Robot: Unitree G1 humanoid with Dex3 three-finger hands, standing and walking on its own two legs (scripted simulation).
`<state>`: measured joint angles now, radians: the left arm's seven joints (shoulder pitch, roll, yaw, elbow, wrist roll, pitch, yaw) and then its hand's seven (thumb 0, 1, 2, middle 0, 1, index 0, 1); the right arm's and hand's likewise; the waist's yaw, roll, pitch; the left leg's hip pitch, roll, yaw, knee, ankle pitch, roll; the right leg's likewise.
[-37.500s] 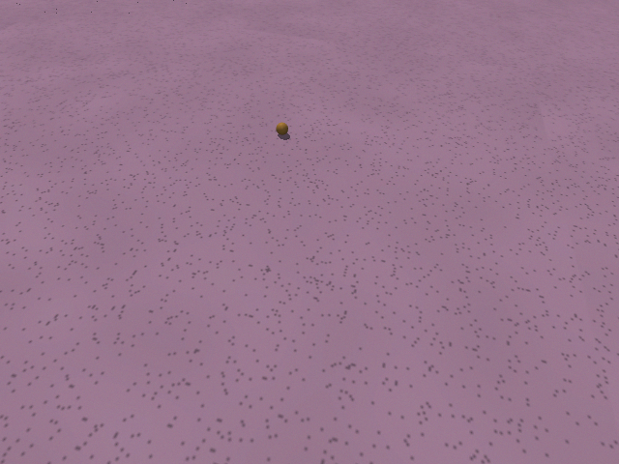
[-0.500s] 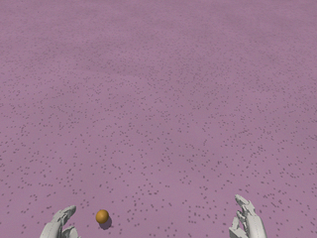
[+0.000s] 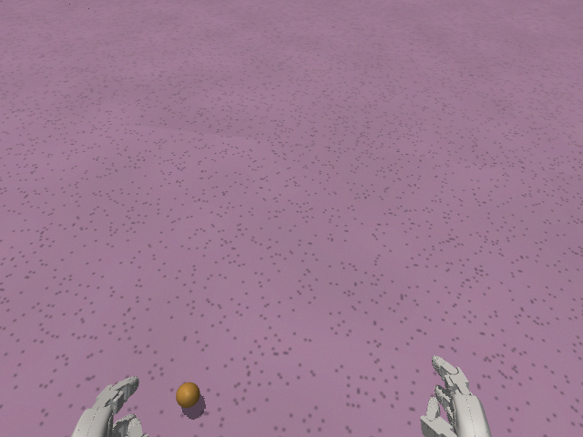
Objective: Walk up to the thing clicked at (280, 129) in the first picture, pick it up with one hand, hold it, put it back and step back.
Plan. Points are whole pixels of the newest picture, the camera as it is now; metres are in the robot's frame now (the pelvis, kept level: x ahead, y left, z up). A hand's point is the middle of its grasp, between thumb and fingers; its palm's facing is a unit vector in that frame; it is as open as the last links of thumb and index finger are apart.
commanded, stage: stand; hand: left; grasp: from above
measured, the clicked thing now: (188, 394) +0.40 +0.27 -0.68
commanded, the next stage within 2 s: none
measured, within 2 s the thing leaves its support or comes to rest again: neither
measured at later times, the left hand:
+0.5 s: hand out of the picture +0.04 +0.24 -0.11, palm faces +0.04 -0.95 -0.32, open 7.4 cm
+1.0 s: hand out of the picture +0.04 +0.25 -0.10, palm faces +0.03 -0.94 -0.34, open 7.4 cm
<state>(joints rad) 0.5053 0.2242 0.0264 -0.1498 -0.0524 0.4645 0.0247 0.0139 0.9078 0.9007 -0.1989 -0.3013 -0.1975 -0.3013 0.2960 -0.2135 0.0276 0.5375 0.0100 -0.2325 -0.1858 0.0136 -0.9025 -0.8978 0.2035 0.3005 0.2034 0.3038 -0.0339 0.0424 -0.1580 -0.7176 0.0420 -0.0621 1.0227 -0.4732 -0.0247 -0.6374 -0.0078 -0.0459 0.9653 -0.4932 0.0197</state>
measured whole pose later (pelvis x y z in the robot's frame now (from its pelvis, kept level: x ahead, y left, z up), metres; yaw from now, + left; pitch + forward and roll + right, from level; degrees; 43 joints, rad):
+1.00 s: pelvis -0.01 +0.00 +0.07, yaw +0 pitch -5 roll +0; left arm 0.15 0.30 0.03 1.15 0.03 0.00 0.03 0.01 0.91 0.90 -0.20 -0.30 -0.20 -0.30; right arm 0.14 -0.30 -0.03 1.13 -0.02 0.01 -0.01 0.01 -0.91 -0.90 0.20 0.30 0.20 0.30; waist 0.01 0.01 0.07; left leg -0.13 0.01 -0.02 0.38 -0.17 -0.01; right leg -0.08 -0.04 -0.03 0.37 -0.20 0.03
